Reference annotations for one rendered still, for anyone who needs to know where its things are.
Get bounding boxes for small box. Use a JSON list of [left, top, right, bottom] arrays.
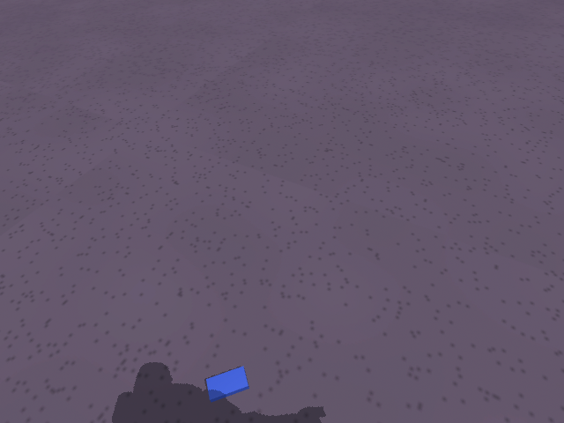
[[206, 367, 249, 402]]

